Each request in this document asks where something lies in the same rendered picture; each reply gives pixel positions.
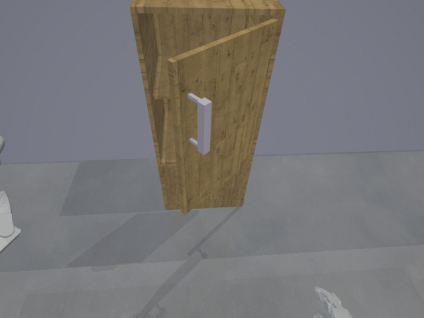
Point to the left robot hand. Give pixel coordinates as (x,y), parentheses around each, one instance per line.
(8,232)

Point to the right robot hand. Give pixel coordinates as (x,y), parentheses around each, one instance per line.
(331,303)

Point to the cupboard door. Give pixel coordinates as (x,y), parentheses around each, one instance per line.
(231,72)

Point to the handle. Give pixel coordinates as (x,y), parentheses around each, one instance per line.
(203,124)

